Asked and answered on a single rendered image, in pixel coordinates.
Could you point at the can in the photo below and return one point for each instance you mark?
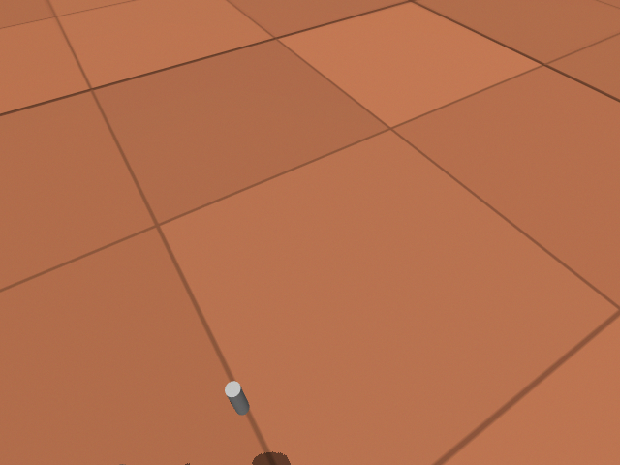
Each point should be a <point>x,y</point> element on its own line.
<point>237,397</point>

